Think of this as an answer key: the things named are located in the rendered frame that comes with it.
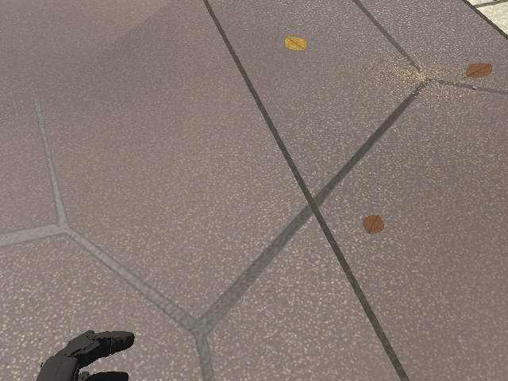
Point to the left robot hand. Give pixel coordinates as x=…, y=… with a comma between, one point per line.
x=82, y=351

